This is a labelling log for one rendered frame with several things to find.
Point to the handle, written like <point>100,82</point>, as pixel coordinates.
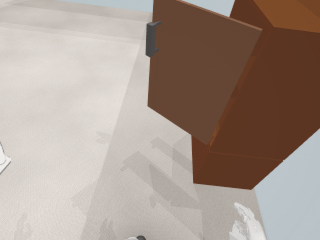
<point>151,38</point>

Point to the robot left hand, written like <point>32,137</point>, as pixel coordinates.
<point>4,160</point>

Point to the cupboard door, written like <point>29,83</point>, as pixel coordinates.
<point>201,57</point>

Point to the robot right hand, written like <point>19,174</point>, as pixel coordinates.
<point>252,230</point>

